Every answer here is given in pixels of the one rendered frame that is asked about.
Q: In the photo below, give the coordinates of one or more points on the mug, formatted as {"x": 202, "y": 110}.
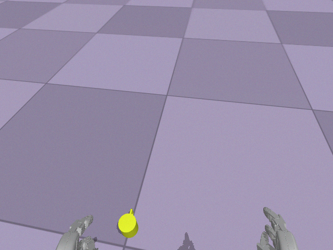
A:
{"x": 128, "y": 225}

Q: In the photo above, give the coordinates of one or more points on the right robot hand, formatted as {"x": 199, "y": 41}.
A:
{"x": 281, "y": 237}

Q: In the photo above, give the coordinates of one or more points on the left robot hand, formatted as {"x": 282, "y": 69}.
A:
{"x": 70, "y": 240}

